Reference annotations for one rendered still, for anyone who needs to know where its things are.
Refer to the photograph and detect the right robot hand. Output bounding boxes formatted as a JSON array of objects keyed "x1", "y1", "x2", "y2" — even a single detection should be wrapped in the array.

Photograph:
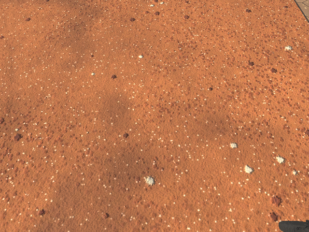
[{"x1": 278, "y1": 219, "x2": 309, "y2": 232}]

